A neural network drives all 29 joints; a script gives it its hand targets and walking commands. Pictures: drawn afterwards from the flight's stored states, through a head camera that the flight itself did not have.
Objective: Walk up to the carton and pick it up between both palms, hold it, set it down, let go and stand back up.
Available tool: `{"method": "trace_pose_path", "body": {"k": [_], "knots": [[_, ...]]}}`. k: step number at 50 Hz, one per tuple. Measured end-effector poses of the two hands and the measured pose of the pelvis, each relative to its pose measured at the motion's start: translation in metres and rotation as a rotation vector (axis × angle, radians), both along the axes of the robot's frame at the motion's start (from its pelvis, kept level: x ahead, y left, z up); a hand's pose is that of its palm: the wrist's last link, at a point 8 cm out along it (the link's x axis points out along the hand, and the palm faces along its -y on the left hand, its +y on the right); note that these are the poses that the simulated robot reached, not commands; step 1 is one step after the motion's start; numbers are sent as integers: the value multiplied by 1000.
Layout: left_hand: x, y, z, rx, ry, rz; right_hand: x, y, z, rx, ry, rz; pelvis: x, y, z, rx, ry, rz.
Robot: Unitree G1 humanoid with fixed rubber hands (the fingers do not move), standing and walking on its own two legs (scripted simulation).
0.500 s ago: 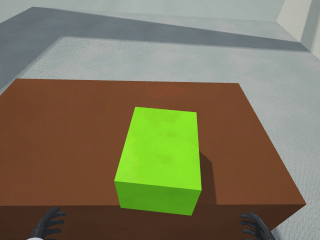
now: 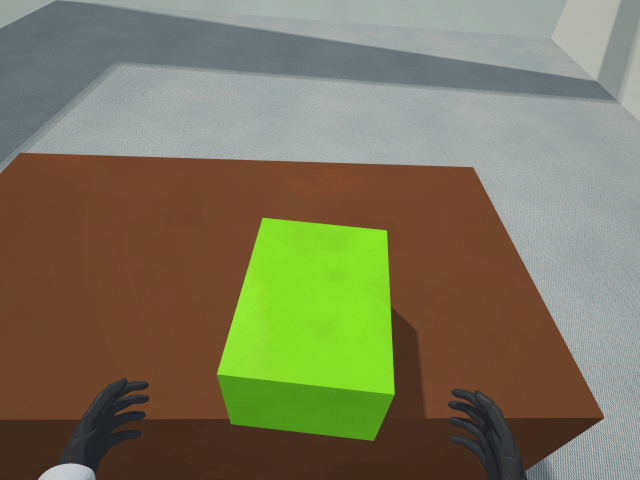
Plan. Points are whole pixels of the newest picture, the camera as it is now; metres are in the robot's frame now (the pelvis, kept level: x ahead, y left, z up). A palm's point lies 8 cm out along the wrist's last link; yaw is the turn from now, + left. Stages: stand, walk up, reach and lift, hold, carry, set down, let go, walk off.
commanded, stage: reach and lift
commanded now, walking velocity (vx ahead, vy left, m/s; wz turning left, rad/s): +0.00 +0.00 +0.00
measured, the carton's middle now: (314, 320) +0.35 +0.02 -0.02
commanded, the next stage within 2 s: none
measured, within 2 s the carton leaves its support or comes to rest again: neither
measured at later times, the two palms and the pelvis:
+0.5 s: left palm (86, 419) +0.18 +0.25 +0.04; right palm (485, 430) +0.18 -0.17 +0.05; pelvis +0.01 +0.01 +0.00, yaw +0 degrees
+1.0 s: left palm (123, 332) +0.27 +0.24 +0.07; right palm (473, 356) +0.25 -0.16 +0.08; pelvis +0.02 +0.01 +0.00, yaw +0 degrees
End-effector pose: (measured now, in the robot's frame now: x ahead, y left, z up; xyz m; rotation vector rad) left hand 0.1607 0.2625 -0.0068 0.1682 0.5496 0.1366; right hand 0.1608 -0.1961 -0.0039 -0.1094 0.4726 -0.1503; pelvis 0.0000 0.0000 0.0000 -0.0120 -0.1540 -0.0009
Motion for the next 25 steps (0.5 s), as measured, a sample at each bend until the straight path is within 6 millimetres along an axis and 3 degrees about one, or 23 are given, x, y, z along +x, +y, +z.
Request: {"method": "trace_pose_path", "body": {"k": [25], "knots": [[20,-8,46,-85,-232,-40,22,31,52,92,-193,7,12,9,1,-12,26,1]]}}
